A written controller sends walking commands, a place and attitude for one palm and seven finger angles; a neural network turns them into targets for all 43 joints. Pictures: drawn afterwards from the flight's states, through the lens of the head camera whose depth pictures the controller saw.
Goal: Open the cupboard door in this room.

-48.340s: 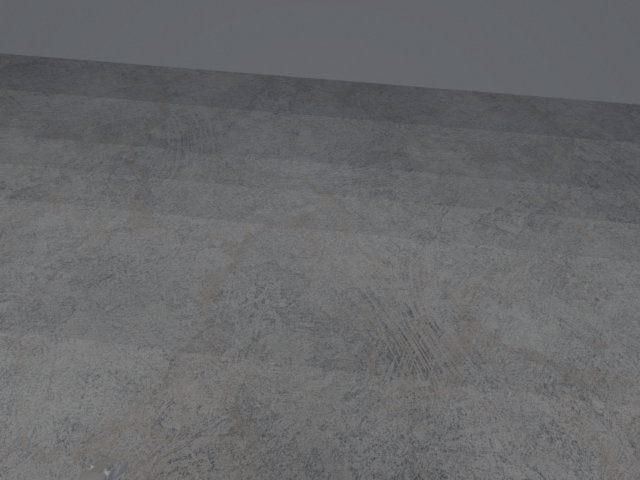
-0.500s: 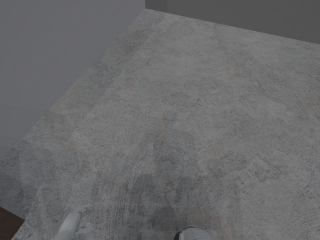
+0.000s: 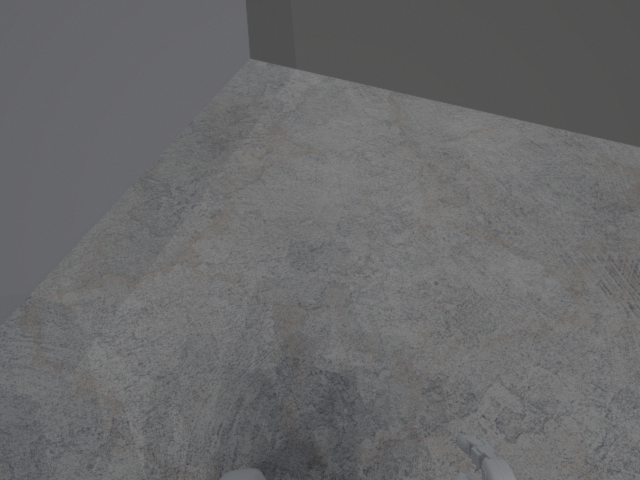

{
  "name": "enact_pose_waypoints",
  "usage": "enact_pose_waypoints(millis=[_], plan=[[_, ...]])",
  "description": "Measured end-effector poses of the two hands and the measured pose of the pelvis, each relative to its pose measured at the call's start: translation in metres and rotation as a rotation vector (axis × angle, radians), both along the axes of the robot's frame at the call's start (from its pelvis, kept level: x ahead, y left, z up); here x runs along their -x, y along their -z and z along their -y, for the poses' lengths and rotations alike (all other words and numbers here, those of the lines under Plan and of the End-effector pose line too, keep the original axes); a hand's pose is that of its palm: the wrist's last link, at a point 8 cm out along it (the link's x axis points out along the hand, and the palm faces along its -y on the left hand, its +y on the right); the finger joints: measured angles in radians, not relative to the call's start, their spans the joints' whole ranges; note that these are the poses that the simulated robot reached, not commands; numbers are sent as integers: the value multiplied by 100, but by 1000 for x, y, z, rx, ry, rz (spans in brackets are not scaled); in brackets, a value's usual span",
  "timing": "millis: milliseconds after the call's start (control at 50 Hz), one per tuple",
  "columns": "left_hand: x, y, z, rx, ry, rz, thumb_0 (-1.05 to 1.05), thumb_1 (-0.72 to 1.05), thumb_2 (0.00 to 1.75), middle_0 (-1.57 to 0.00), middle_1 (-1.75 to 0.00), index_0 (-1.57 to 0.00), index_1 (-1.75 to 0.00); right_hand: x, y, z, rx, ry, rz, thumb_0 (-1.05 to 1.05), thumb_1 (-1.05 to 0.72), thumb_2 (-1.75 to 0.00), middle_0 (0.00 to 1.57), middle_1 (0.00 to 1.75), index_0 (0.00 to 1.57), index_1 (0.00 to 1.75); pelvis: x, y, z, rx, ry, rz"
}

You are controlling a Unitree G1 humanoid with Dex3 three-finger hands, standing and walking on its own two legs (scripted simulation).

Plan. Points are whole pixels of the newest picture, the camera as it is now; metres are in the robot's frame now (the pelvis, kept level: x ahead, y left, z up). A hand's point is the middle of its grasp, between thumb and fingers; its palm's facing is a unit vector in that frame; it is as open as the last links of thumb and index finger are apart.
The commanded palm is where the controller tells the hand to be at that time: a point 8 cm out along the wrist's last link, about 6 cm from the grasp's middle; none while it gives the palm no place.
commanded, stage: walk to a spot facing it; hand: left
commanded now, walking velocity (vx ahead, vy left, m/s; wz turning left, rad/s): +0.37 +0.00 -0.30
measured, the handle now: out of the picture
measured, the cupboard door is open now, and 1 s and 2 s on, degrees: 49 49 49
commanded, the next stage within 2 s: turn to face it in 0.50 s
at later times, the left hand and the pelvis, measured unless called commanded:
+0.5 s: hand (284, 342) +0.34 +0.09 -0.15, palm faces -0.12 -0.97 -0.22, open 7.3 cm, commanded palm none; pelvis +0.22 -0.08 +0.01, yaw -7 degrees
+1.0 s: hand (284, 294) +0.45 +0.11 -0.18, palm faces +0.11 -0.98 -0.18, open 7.3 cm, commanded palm none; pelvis +0.40 -0.08 +0.00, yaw +3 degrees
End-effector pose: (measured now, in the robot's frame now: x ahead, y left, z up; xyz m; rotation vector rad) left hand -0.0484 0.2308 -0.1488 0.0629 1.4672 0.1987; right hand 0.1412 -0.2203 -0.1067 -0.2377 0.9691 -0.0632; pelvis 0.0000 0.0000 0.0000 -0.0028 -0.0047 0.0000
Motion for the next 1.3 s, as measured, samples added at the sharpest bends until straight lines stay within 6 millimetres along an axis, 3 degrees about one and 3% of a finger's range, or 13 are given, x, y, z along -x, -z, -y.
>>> enact_pose_waypoints(millis=[80, 180, 300, 380, 460, 600, 700, 820, 920, 1020, 1120, 1220, 1300], plan=[[-69, -9, -6, -1, 56, 57, 1, 92, 90, -20, -30, -20, -30, 20, 3, 0, -9, 75, -106, 0, -91, -90, 20, 30, 20, 30, -33, -11, -1, -9, 27, -2], [-175, -25, 2, -6, 148, 179, 1, 92, 90, -20, -30, -20, -30, 58, 5, 25, 11, 214, -282, -1, -95, -90, 20, 30, 20, 30, -76, -19, 4, -10, 73, -11], [-306, -30, 38, -25, 289, 287, 1, 91, 90, -20, -30, -19, -30, 101, 17, 43, -29, 337, -516, 0, -93, -90, 20, 30, 20, 30, -134, -10, 32, -28, 116, -12], [-372, -25, 67, -52, 323, 377, 1, 91, 90, -20, -30, -20, -30, 104, 32, 55, -77, 382, -647, 0, -92, -90, 20, 30, 20, 30, -174, 5, 60, -28, 123, -1], [-387, -31, 86, -52, 301, 348, 0, 91, 90, -20, -30, -20, -30, 50, 28, 71, -88, 391, -611, 1, -92, -90, 19, 30, 20, 30, -206, -6, 76, -26, 125, 10], [-385, -34, 90, -63, 239, 215, -1, 96, 90, -20, -30, -20, -30, -99, 19, 89, -104, 331, -374, 1, -92, -90, 19, 30, 20, 30, -267, -20, 92, -13, 110, -6], [-378, -20, 98, -19, 169, 111, 0, 94, 90, -20, -30, -20, -30, -191, 17, 104, -53, 256, -297, 1, -95, -90, 20, 30, 20, 30, -313, -15, 90, 6, 71, 7], [-384, 12, 99, 38, 75, -6, 0, 92, 90, -20, -30, -20, -30, -294, 24, 102, 17, 151, -207, 1, -93, -90, 19, 30, 20, 30, -371, 8, 76, 22, 28, 20], [-433, 14, 84, 8, 43, 51, 1, 91, 90, -20, -30, -20, -30, -330, 22, 97, 45, 105, -202, 0, -92, -90, 20, 30, 20, 30, -390, 8, 74, 11, -13, 2], [-496, -7, 74, -42, 18, 212, 1, 91, 90, -20, -30, -20, -30, -350, 17, 95, 32, 44, -240, 0, -91, -90, 20, 30, 20, 30, -401, -3, 81, 20, -67, -26], [-538, -27, 75, -98, 6, 314, 1, 91, 90, -20, -30, -20, -30, -370, 15, 106, 9, 12, -245, 0, -91, -90, 20, 30, 20, 30, -413, -9, 100, 31, -128, -44], [-555, -39, 90, -158, -22, 377, 0, 91, 90, -20, -30, -20, -30, -394, 24, 135, -2, -17, -252, 0, -91, -90, 20, 30, 20, 30, -428, -4, 128, 17, -198, -54], [-540, -45, 107, -192, -68, 361, 0, 91, 90, -20, -30, -20, -30, -419, 27, 158, 12, -56, -265, 1, -91, -90, 20, 30, 20, 30, -438, -5, 144, -10, -256, -40]])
